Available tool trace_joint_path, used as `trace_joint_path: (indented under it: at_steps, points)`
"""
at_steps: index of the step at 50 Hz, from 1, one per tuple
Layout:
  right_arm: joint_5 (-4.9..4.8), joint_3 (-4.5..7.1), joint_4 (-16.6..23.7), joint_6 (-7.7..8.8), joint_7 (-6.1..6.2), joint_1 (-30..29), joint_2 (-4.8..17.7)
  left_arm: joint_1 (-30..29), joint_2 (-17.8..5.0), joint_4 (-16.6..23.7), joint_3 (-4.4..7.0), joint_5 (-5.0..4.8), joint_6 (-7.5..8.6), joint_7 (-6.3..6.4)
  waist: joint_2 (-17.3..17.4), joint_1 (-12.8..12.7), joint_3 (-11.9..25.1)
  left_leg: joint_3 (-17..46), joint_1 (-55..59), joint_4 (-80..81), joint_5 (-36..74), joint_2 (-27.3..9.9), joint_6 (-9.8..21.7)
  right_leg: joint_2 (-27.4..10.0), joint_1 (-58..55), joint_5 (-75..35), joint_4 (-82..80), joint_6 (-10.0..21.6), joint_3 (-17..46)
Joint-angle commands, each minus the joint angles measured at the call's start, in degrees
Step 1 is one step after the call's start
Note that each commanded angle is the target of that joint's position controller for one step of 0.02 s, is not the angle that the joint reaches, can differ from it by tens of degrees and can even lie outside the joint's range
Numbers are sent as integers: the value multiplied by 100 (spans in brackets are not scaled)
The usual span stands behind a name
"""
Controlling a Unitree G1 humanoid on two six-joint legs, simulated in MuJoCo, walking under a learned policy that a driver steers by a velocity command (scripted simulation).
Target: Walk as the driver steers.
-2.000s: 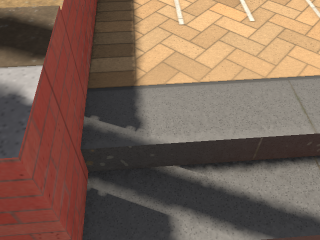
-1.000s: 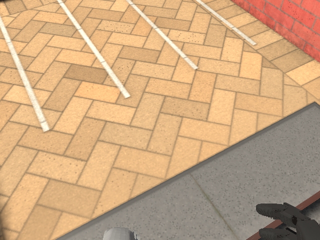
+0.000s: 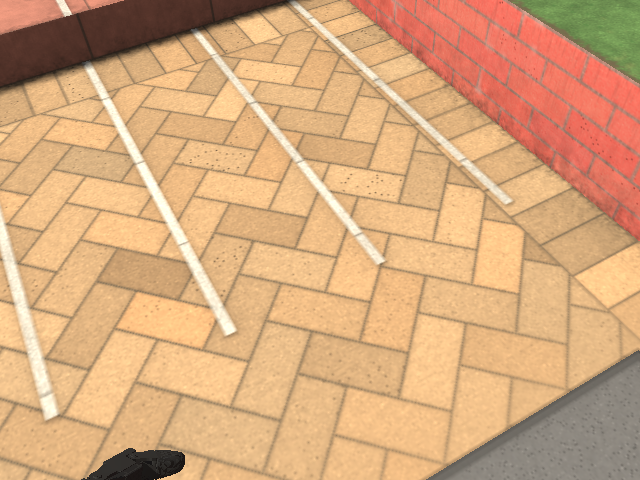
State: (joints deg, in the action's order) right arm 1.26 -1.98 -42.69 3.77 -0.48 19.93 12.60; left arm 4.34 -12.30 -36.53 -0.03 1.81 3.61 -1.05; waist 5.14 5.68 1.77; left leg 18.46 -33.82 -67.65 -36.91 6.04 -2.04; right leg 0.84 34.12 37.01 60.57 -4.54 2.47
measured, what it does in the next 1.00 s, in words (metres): steps to the right, turning left: left foot, then right foot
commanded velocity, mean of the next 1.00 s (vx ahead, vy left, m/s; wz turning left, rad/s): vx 0.02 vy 0.00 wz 0.48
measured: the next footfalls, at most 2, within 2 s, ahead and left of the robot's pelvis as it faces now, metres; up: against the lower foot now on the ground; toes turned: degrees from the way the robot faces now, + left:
left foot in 0.34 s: +0.07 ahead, +0.06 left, +0.00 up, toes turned +14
right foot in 0.80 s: +0.15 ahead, -0.12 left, +0.00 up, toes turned +31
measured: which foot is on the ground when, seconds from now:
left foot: down 0.00-0.00, up 0.02-0.32, down 0.34-0.82, up 0.84-1.00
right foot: down 0.00-0.36, up 0.38-0.78, down 0.80-1.00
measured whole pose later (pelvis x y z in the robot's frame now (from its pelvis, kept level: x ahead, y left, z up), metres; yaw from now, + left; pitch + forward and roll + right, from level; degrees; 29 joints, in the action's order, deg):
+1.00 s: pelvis +0.07 -0.08 +0.08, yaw +30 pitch +5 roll +0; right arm 2.4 2.0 -41.5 4.2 -0.2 8.8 14.5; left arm 14.5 -8.6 -38.5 -2.0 2.2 5.5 -0.9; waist 1.5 -2.9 3.5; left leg 9.0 -37.1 -66.8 -20.2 2.3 -5.7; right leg 3.3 19.9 14.3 28.7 5.5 -2.6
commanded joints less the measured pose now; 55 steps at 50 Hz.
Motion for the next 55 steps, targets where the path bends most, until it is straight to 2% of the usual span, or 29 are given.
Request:
trace_joint_path:
  at_steps: [1,2,3,4,6,7,10,11,12,15,17,18,19,21,22,24,28,30,35,38,40,41,43,44,45,46,49,53,55]
  points:
    - [356,240,608,-63,7,385,416,643,-1624,495,541,-59,38,-145,-2153,-588,1633,-282,-2294,-179,256,894,-388,-1847,-4441,-7368,-2043,1751,2473]
    - [291,314,673,-33,62,208,483,816,-1846,544,588,49,135,-69,-1960,-837,1095,-375,-2957,-2240,160,530,-699,-2840,-3797,-6270,-2711,2433,4091]
    - [133,401,539,-47,165,30,593,985,-1609,526,497,127,200,33,-1063,-958,814,-434,-2848,-3632,687,205,-740,-2890,-3036,-6119,-2688,2472,3768]
    - [-7,420,516,-134,273,-395,611,826,-1090,379,332,212,138,139,-942,-936,583,-612,-2781,-4098,1290,8,-664,-2456,-2267,-5055,-2650,2290,2803]
    - [258,193,770,-60,300,-839,184,248,58,252,-86,78,-101,203,-801,-478,647,-1186,-2185,-2892,1383,-125,-305,-1371,-1827,-3571,-3018,1743,1198]
    - [304,139,770,23,215,-873,63,71,123,351,-106,14,-145,277,-730,-382,607,-1537,-1862,-1677,928,-236,-405,-1196,-2064,-4050,-3145,1585,778]
    - [203,69,921,95,-149,-1024,166,461,-967,244,272,47,-283,477,-1067,-596,520,-1887,-903,666,626,-447,-683,-1284,-2251,-3930,-3521,1443,573]
    - [126,99,901,74,-226,-815,313,242,-1276,364,388,170,-230,471,-1065,-438,403,-1589,-423,1051,1268,-617,-561,-1507,-2056,-4128,-3699,1359,634]
    - [136,167,679,24,-329,-272,514,-162,-1382,560,422,112,-111,429,-1199,-232,464,-1904,396,1066,1435,-546,-423,-1489,-1629,-4220,-3968,1339,373]
    - [128,395,458,6,-426,534,926,-667,-1080,805,290,99,22,321,-991,117,459,-1926,1425,2292,2180,-538,201,-1420,-1641,-3732,-3544,1190,-149]
    - [32,634,507,100,-410,488,1192,-234,-817,606,272,-45,68,354,-630,-184,510,-1931,2206,3904,2372,-212,772,-1049,-1670,-2715,-2457,1062,-555]
    - [23,842,734,190,-289,406,1690,-7,-384,690,202,-7,118,426,422,-400,632,-385,3239,3858,4348,-978,1875,-434,-294,-1022,-871,562,-626]
    - [22,832,929,253,-141,-33,1787,73,-403,894,109,-52,127,395,1339,-225,643,1715,3069,4913,2431,-1865,2723,327,1127,-746,151,176,149]
    - [204,585,1253,330,76,-1010,1098,140,-938,635,262,-156,202,463,-62,-400,335,1926,1520,4862,202,-1779,1934,87,1316,-2073,1880,-75,1051]
    - [170,426,1313,292,77,-1210,815,217,-1152,513,344,-89,212,512,-192,-579,399,1529,1301,4742,488,-1627,1746,6,1292,-2334,2031,-192,1003]
    - [116,267,1195,210,65,-1169,509,285,-1007,521,283,188,205,515,-301,-671,297,1024,740,4534,706,-1338,1640,-40,1043,-2589,2034,-177,837]
    - [100,266,1127,213,108,-886,573,410,-926,465,224,119,107,465,-151,-386,475,1088,812,4339,1029,-1197,1865,49,1185,-2504,2341,-349,777]
    - [3,342,1018,251,3,-643,709,90,-754,658,153,-32,60,455,-285,-270,425,1357,1452,4632,1329,-1468,1968,-51,1572,-1224,1758,-419,435]
    - [-35,463,994,217,45,-743,965,-190,-428,631,41,104,29,232,-36,-135,471,1022,1382,4526,1139,-1059,1566,42,206,-950,-1706,-223,-139]
    - [-33,375,1125,220,-115,-1463,860,377,-522,492,101,-84,93,-74,-58,-614,381,1009,440,4347,1318,-1178,1550,-50,-1385,-2335,-2431,130,-204]
    - [-225,346,786,192,-168,-1021,629,588,-412,540,105,-98,178,-112,-137,-713,467,966,348,3980,1301,-1029,1327,-317,-2416,-2615,-3577,585,-74]
    - [-144,258,937,186,-252,-886,245,194,-854,553,168,-201,219,-68,-1212,-446,349,-87,-452,3235,1244,-371,469,-1136,-2632,-2203,-3861,1722,1426]
    - [107,315,807,125,-199,-1279,363,276,-571,568,81,-186,303,-74,-770,-712,585,-579,-1205,1497,867,-413,-475,-1685,-3010,-995,-4173,2117,2833]
    - [83,373,725,124,-61,-1257,471,260,-495,577,56,-127,355,-44,-804,-684,595,-588,-1459,558,981,-546,-665,-1704,-2944,-1107,-4165,1989,2814]
    - [-413,350,757,-156,4,-810,368,848,-222,351,42,-173,30,208,-506,-721,962,-817,-1121,946,1102,-604,-460,-1846,-3615,-2510,-4075,1953,2485]
    - [77,385,599,68,16,-1332,344,718,-193,329,-95,-39,255,10,-921,-771,114,-549,-1709,-43,1646,-617,-619,-1407,-2667,-413,-4416,1680,2441]
    - [191,526,567,195,64,-1646,613,1695,-694,-96,156,108,253,75,-1054,-1175,91,-1047,-2330,-337,1712,-326,-348,-1413,-3271,-118,-4958,2010,2166]
    - [146,567,514,205,53,-1885,504,1948,-363,-433,65,117,281,6,-970,-1094,61,-993,-2247,-248,2255,-419,-24,-1370,-3278,-650,-5077,2033,1866]
    - [267,590,432,167,-74,-1690,572,1514,-371,-354,51,66,406,1,-1117,-850,-34,-1450,-1682,-100,2522,-638,-45,-1293,-2844,-1062,-5309,1958,1574]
